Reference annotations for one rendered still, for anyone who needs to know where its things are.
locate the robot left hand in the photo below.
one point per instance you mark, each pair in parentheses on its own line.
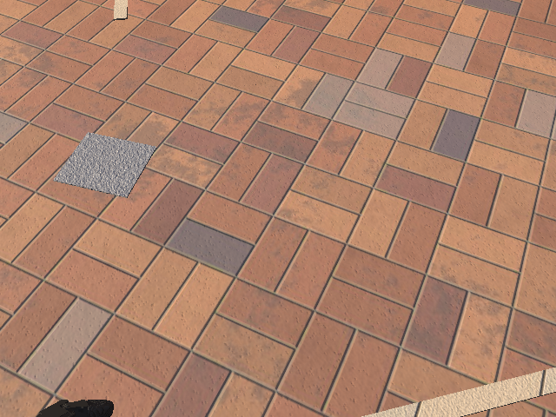
(81,408)

